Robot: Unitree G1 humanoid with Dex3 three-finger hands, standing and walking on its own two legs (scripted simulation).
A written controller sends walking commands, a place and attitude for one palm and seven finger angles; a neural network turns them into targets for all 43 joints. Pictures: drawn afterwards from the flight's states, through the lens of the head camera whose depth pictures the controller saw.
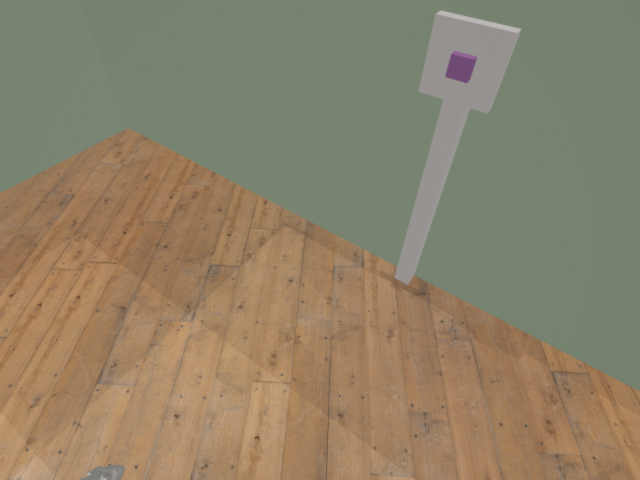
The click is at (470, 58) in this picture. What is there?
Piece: button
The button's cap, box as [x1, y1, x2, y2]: [445, 51, 476, 82]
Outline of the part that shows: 454,51 451,54 445,76 467,82 469,80 476,57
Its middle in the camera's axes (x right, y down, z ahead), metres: +0.32 -0.39 +0.88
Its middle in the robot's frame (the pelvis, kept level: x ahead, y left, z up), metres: +0.95 -0.27 +0.10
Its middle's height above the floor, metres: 0.87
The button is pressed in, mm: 0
